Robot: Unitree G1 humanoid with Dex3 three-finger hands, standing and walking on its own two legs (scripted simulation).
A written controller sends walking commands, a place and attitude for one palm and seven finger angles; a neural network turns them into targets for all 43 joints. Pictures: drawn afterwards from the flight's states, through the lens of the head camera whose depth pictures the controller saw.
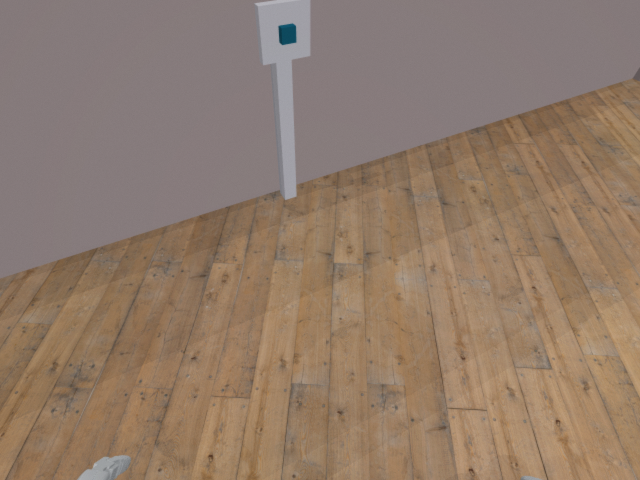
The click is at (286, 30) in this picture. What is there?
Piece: button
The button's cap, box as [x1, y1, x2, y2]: [278, 23, 295, 44]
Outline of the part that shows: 292,23 278,26 279,42 282,44 295,42 295,26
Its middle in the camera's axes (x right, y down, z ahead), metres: -0.11 -0.67 +1.27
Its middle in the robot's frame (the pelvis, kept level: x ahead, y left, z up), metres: +1.40 +0.19 -0.01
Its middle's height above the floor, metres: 0.76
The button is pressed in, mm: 0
